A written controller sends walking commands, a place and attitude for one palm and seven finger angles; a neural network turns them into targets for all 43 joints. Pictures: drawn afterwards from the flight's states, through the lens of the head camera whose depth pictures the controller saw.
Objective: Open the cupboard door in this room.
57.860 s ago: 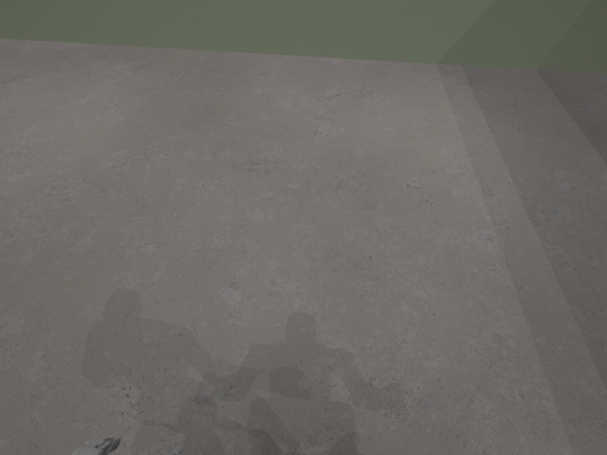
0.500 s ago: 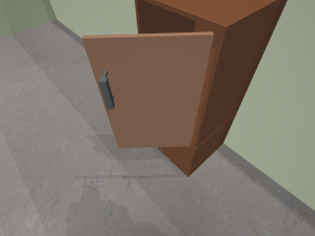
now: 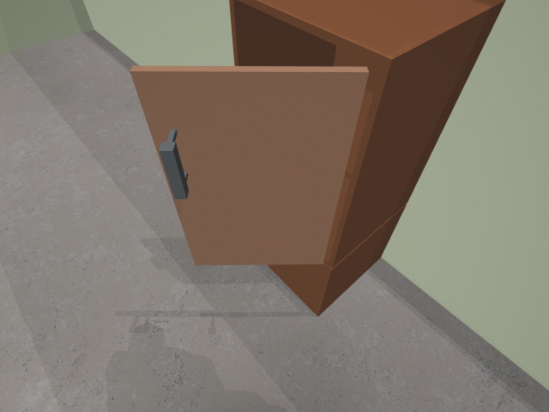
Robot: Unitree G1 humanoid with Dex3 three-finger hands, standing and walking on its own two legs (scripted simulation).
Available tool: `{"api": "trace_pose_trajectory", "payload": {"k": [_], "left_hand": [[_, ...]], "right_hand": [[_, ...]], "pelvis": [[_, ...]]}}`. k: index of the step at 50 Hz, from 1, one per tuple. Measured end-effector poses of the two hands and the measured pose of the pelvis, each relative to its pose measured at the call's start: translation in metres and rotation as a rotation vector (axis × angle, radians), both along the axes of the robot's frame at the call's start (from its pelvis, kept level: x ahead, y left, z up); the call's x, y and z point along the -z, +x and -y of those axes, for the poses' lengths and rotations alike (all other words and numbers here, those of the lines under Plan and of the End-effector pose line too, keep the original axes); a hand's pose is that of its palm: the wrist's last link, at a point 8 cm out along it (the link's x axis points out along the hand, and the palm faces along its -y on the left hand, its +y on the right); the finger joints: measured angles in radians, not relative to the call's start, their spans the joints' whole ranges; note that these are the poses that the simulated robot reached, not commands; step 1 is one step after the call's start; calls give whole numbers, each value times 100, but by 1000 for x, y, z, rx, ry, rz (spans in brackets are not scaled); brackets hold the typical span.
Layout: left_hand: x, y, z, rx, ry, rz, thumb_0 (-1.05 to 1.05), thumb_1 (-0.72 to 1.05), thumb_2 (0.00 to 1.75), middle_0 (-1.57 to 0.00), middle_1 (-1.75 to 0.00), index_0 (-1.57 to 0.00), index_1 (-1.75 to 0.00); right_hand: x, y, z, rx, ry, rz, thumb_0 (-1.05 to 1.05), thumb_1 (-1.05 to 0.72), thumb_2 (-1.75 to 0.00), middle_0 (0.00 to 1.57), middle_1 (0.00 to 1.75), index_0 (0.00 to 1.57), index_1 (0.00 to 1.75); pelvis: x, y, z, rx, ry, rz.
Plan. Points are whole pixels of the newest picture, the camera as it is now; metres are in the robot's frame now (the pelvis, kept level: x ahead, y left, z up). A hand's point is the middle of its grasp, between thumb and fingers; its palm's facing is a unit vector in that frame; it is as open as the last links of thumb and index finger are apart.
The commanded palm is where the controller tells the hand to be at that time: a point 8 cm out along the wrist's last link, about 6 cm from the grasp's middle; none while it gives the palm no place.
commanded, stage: come to a stop and stand still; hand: left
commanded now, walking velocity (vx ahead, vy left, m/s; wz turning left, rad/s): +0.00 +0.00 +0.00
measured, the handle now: (177, 164) +0.52 +0.22 +0.05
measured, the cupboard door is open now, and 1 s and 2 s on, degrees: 49 49 49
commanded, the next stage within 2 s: look again from close up in 0.26 s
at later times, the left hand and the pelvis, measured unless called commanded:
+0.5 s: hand out of the picture +0.03 +0.18 -0.17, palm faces +0.01 -0.98 -0.22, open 7.4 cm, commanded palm none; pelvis +0.00 +0.00 +0.00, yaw +0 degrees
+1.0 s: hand out of the picture +0.01 +0.18 -0.18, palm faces +0.02 -0.98 -0.21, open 7.4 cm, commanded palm +0.10 +0.23 -0.07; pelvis +0.00 +0.00 +0.00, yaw +0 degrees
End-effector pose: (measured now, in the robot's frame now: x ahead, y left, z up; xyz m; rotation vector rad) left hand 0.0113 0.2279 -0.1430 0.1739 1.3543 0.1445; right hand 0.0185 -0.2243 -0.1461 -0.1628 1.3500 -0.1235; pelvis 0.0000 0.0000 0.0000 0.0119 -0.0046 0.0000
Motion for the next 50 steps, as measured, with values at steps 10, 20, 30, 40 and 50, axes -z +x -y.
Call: {"api": "trace_pose_trajectory", "payload": {"k": [10, 20, 30, 40, 50], "left_hand": [[-1, 8, -1, -2, 8, 17, 1, 91, 90, -20, -30, -20, -30], [-2, 11, -4, -1, 13, 23, 1, 91, 90, -20, -30, -20, -30], [-2, 6, -5, -9, 11, 15, 1, 91, 90, -20, -30, -20, -30], [-1, -1, -4, -15, 4, 1, 1, 91, 90, -20, -30, -20, -30], [1, -8, -3, -17, 2, -10, 1, 91, 90, -20, -30, -20, -30]], "right_hand": [[-2, 9, 4, -5, -6, 10, 1, -92, -90, 20, 30, 20, 30], [-3, 9, 6, -5, -10, 7, 1, -91, -90, 20, 30, 20, 30], [-3, 2, 4, -9, -10, -13, 1, -91, -90, 20, 30, 20, 30], [-4, -1, 2, -9, -9, -22, 1, -91, -90, 20, 30, 20, 30], [-4, -1, -1, -7, -8, -19, 1, -91, -90, 20, 30, 20, 30]], "pelvis": [[0, 5, 3, -1, -2, 2], [-1, 5, 3, -1, -3, 4], [-2, 4, 2, -6, -2, 4], [-2, 3, 1, -8, -3, 5], [-2, 1, -1, -8, -10, 0]]}}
